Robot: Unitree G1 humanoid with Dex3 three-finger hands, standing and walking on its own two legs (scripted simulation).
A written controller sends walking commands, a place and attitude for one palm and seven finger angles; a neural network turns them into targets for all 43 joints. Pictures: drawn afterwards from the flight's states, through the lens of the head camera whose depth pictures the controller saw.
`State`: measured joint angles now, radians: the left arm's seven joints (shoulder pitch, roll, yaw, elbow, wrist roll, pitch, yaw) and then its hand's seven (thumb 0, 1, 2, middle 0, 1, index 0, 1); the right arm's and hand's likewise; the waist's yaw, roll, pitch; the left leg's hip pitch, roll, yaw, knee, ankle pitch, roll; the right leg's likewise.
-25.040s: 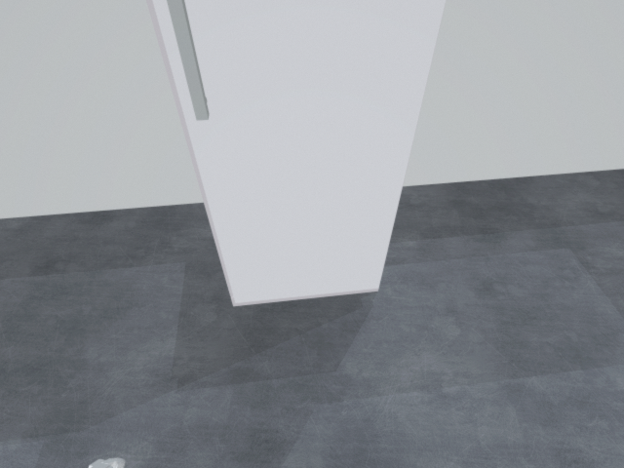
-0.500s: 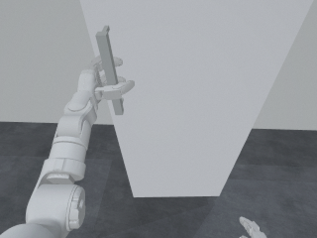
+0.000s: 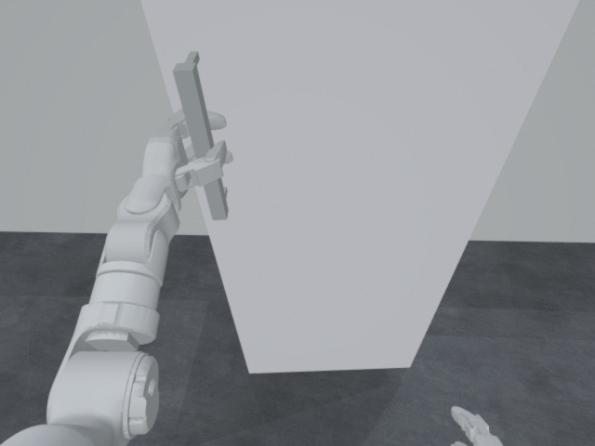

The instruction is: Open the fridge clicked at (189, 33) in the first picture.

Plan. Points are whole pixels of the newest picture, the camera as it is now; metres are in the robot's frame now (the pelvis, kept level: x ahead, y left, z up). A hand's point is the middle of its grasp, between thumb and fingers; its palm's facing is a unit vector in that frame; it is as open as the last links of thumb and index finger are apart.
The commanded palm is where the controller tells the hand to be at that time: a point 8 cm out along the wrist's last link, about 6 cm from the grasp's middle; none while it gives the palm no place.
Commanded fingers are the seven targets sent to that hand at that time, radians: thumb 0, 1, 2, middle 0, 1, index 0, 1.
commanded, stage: grip the handle and tug to test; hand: left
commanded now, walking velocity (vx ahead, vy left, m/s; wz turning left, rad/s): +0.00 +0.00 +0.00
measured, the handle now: (208, 144) +0.47 +0.15 +0.20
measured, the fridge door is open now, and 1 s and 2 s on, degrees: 4 17 42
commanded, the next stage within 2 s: pull the door a little, standing still in 0.44 s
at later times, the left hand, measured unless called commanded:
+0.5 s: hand (213, 172) +0.39 +0.13 +0.20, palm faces -0.03 -1.00 +0.01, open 5.9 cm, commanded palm +0.36 +0.20 +0.20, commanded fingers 0.00 0.90 0.90 -0.45 -1.40 -0.45 -1.40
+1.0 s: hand (220, 218) +0.32 +0.10 +0.20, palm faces -0.03 -0.99 -0.10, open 6.5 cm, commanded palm +0.29 +0.16 +0.20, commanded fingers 0.00 0.90 0.90 -0.45 -1.40 -0.45 -1.40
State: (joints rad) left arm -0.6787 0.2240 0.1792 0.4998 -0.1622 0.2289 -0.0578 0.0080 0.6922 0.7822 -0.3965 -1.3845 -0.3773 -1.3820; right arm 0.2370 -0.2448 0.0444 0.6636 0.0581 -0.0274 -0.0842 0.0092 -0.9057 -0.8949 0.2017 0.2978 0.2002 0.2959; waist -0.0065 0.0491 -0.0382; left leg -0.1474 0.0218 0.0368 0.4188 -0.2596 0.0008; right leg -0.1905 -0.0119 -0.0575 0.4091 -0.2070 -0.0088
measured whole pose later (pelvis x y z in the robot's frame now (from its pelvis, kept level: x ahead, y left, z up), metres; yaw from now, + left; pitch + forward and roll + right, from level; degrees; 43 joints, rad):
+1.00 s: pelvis +0.01 +0.00 +0.00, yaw +0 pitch -2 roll -1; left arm -0.15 0.17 0.04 -0.23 -0.15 0.30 0.00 -0.01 0.64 0.73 -0.40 -1.39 -0.30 -1.35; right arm 0.15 -0.23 0.06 0.56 0.03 0.05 -0.06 0.01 -0.91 -0.90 0.20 0.30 0.20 0.30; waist 0.00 0.08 -0.06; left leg -0.13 0.03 0.04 0.45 -0.29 0.00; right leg -0.16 0.00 -0.06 0.42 -0.23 -0.01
